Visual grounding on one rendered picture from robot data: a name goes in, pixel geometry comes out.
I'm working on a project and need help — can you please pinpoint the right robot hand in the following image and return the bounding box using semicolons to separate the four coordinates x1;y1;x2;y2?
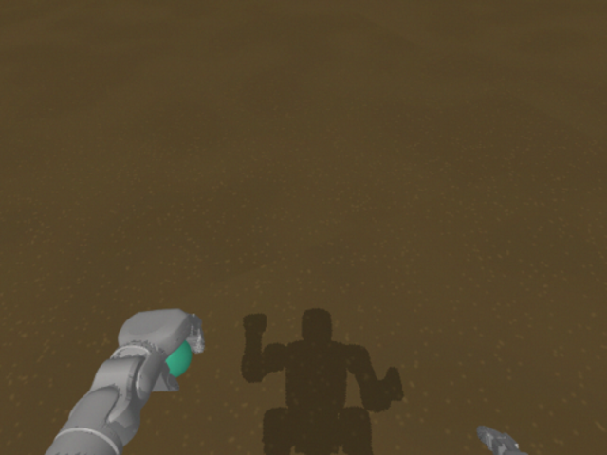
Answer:
477;426;528;455

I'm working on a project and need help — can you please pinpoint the left robot hand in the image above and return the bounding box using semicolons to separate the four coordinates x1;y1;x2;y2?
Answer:
118;308;205;391

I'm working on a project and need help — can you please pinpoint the left robot arm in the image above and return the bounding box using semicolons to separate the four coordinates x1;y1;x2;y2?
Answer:
45;342;163;455

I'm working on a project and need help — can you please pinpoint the ball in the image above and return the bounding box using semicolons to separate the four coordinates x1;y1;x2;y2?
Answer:
165;340;192;377

